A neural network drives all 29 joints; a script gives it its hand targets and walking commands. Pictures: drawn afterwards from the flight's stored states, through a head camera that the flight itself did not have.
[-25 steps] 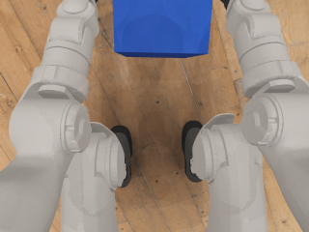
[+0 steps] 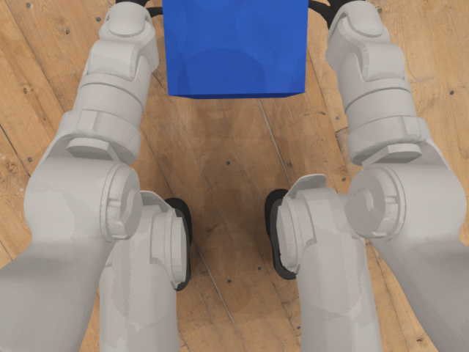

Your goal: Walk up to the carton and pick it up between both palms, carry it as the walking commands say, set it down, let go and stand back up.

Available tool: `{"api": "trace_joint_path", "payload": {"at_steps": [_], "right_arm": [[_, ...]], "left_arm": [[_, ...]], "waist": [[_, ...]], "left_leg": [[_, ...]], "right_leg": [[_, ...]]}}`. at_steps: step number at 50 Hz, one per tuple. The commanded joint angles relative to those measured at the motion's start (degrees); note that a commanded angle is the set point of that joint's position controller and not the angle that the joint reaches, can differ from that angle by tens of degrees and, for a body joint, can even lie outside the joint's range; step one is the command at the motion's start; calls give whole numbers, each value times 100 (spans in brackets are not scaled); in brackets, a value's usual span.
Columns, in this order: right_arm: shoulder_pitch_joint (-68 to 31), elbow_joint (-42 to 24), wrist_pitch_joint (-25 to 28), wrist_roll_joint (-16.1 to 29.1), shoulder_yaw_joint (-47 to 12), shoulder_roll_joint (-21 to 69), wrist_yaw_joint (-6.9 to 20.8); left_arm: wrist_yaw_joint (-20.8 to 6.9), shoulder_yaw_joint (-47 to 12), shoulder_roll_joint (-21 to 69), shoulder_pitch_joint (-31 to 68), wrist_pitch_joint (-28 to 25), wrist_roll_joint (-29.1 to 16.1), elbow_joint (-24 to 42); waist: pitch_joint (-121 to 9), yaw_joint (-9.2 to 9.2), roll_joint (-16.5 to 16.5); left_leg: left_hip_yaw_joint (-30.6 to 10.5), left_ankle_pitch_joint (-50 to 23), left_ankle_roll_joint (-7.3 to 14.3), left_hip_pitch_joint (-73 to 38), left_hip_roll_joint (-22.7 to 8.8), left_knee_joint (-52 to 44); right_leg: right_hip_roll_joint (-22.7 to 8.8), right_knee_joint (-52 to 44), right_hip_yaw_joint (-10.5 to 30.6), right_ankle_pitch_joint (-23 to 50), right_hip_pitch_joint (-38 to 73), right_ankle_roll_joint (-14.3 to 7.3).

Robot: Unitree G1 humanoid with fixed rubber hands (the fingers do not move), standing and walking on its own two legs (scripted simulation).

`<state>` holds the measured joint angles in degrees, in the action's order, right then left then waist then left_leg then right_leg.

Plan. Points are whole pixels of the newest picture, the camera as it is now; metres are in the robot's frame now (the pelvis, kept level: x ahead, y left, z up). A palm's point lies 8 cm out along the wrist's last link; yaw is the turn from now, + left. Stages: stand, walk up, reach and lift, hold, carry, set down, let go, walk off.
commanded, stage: reach and lift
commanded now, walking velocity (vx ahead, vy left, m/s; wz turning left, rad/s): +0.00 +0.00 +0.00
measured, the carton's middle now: (237, 19) +0.55 -0.04 -0.23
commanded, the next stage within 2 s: none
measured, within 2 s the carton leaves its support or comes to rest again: neither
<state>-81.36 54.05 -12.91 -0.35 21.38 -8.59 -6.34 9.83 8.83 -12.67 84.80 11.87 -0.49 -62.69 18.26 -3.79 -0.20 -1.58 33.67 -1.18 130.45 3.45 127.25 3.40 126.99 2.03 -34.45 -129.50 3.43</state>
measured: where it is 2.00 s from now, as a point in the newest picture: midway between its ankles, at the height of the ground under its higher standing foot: (232, 253)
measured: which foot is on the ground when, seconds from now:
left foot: down 0.00-1.00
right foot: down 0.00-1.00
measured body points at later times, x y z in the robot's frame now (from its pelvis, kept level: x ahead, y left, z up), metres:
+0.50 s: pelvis +0.01 +0.00 +0.04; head +0.36 +0.01 +0.31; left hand +0.56 +0.10 -0.12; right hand +0.53 -0.16 -0.11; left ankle +0.11 +0.12 -0.33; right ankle +0.11 -0.13 -0.33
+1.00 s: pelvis +0.00 +0.00 +0.08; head +0.32 +0.00 +0.39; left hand +0.55 +0.11 -0.03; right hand +0.52 -0.15 -0.03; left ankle +0.11 +0.12 -0.33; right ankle +0.11 -0.13 -0.33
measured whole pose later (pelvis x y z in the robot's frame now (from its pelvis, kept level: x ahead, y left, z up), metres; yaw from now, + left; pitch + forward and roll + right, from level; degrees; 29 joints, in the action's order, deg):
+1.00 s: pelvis +0.00 +0.00 +0.08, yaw +2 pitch +42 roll -2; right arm -67.0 34.4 -20.0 -12.8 31.4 3.4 -8.1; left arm 10.4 20.7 -2.3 75.8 19.7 12.2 -50.2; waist 3.1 -2.5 2.8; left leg -3.0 29.8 -1.6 122.9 5.6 110.8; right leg 3.4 110.9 3.2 -32.0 -121.1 4.2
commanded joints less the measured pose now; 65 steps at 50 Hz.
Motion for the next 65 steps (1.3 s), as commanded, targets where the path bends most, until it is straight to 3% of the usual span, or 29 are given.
{"api": "trace_joint_path", "payload": {"at_steps": [1,5,8,16,17,18,19,20,21,22,23,25,26,28,31,32,33,34,36,37,42,43,44,45,49,55,60,62,65], "right_arm": [[-3321,-621,-112,418,-2042,6033,1558],[-3519,-710,-237,246,-1971,6144,1572],[-3413,-714,-314,-23,-1862,6182,1599],[-2967,-901,-369,-403,-1780,6086,1576],[-3021,-1011,-381,-305,-1868,6236,1611],[-3292,-1289,-322,-304,-1888,5999,1618],[-3313,-1374,-330,-273,-2025,6045,1621],[-3286,-1418,-338,-221,-2056,6048,1609],[-3218,-1526,-362,-156,-2162,6152,1625],[-3403,-1656,-340,-128,-2266,6049,1625],[-3219,-1669,-375,26,-2453,6308,1623],[-3206,-1904,-392,160,-2648,6293,1609],[-3185,-1689,-409,90,-2591,6184,1608],[-3097,-1934,-459,212,-2778,6358,1607],[-2891,-1891,-501,125,-2750,6452,1648],[-2850,-1523,-532,-30,-2570,6199,1652],[-2683,-1223,-541,-114,-2381,6440,1657],[-2490,-942,-563,-358,-2150,6289,1692],[-2229,-772,-560,-453,-1841,6431,1701],[-2281,-868,-550,-555,-1744,6522,1701],[-2802,-1240,-560,-650,-1693,6424,1599],[-2836,-1293,-588,-590,-1799,6519,1591],[-2959,-1342,-604,-565,-1900,6523,1600],[-3056,-1698,-586,-470,-1975,6525,1560],[-3086,-1817,-666,-304,-2390,6671,1502],[-2370,-1168,-807,-626,-2037,6961,1612],[-2377,-1478,-746,-494,-2088,6951,1680],[-1915,-1372,-783,-405,-2233,7158,1654],[-2239,-1600,-721,-343,-2386,7195,1641]], "left_arm": [[-1642,-1498,5611,3852,-256,-551,1621],[-1723,-1186,5828,3746,-111,-340,1291],[-1852,-888,6030,3419,-6,-208,1108],[-1788,-891,6366,3115,142,1,1029],[-1772,-880,6387,2958,146,54,1124],[-1748,-945,6503,2836,187,131,999],[-1729,-877,6604,2670,199,164,1038],[-1704,-937,6508,2915,196,98,1129],[-1652,-1098,6587,2981,210,75,1394],[-1619,-1179,6704,2930,204,-21,1401],[-1580,-1382,6623,2982,181,-44,1807],[-1530,-1624,6771,3103,191,-235,2065],[-1512,-1645,6712,3189,211,-255,1874],[-1471,-1934,6878,3205,253,-315,2236],[-1438,-1747,6955,2796,312,-114,2133],[-1447,-1459,6842,2846,365,-9,1626],[-1474,-1276,6814,2596,346,138,1575],[-1486,-1055,6717,2622,332,293,1324],[-1547,-850,6611,2488,293,486,1218],[-1535,-835,6744,2680,294,523,1237],[-1591,-480,6711,2432,370,663,956],[-1607,-526,6684,2565,388,691,1100],[-1619,-526,6774,2525,390,605,1031],[-1630,-647,6863,2645,434,560,1300],[-1610,-990,7157,2764,497,283,1743],[-1621,-602,7220,2055,629,722,1056],[-1606,-830,7312,2044,603,734,1430],[-1590,-1184,7409,2194,556,485,1922],[-1592,-1227,7486,2130,567,495,1820]], "waist": [[-7522,19,249],[-7393,94,405],[-7268,117,113],[-7352,-268,260],[-7512,-71,246],[-7740,-190,501],[-7820,-53,367],[-7838,-224,360],[-8172,-56,529],[-8323,-224,425],[-8816,-99,475],[-9179,-195,446],[-8705,-449,470],[-9433,-352,669],[-9459,-258,476],[-8851,-383,470],[-8448,-173,437],[-7712,-338,285],[-7336,-60,504],[-7562,-192,524],[-7667,-96,354],[-7686,-3,334],[-7813,-194,144],[-8406,-69,384],[-9127,-250,237],[-8157,-183,113],[-8590,-68,516],[-8961,-261,358],[-8779,-117,496]], "left_leg": [[594,-1730,244,-3949,639,-941],[678,-1597,271,-3796,619,-1059],[580,-1525,252,-3511,656,-1189],[533,-1740,173,-3548,705,-1388],[512,-1885,158,-3558,730,-1455],[468,-1935,159,-3851,722,-1491],[432,-2004,159,-3991,765,-1528],[414,-2128,139,-4031,709,-1464],[489,-2198,74,-4242,744,-1565],[409,-2266,115,-4331,762,-1547],[452,-2539,80,-4770,760,-1603],[439,-2814,99,-5052,778,-1586],[351,-2726,100,-4952,726,-1585],[419,-2892,62,-5537,756,-1657],[420,-2758,58,-5466,797,-1789],[408,-2445,62,-5022,768,-1854],[396,-2187,68,-4644,800,-1953],[410,-1860,84,-4212,738,-2040],[497,-1669,89,-3977,750,-2154],[546,-1633,96,-4041,767,-2242],[550,-1279,164,-4030,870,-2364],[541,-1427,124,-4177,805,-2426],[465,-1329,169,-4157,825,-2424],[586,-1500,99,-4343,880,-2452],[526,-1865,91,-4987,860,-2514],[477,-1530,75,-4587,848,-2853],[446,-2013,84,-5156,834,-3001],[448,-2171,23,-5321,848,-2978],[420,-2196,42,-5490,870,-3104]], "right_leg": [[509,-1098,-749,1824,3358,-152],[515,-1270,-661,1711,3330,-147],[488,-1389,-738,1622,3358,-140],[544,-1564,-746,1897,3231,-155],[526,-1553,-726,2008,3372,-157],[530,-1530,-739,2009,3329,-134],[535,-1589,-831,1996,3223,-115],[566,-1560,-794,2098,3185,-133],[532,-1613,-694,2185,3520,-143],[520,-1561,-816,2203,3436,-148],[565,-1539,-811,2445,3608,-114],[557,-1622,-787,2688,3842,-107],[568,-1618,-854,2493,3370,-108],[564,-1717,-818,2606,3704,-90],[588,-1864,-831,2525,3851,-69],[556,-1943,-858,2292,3468,-55],[555,-1954,-814,2043,3394,-96],[589,-2088,-835,1849,3071,-85],[597,-2212,-716,1704,3052,-134],[631,-2250,-738,1652,3109,-90],[622,-2513,-775,1288,3516,-29],[610,-2577,-672,1518,3704,-28],[641,-2513,-804,1477,3712,-32],[616,-2615,-774,1589,4056,-18],[637,-2628,-832,1984,4432,4],[673,-2866,-802,1703,4132,-44],[708,-2929,-746,2147,4186,-38],[728,-3041,-754,2355,4550,-48],[721,-3102,-751,2180,4314,-66]]}}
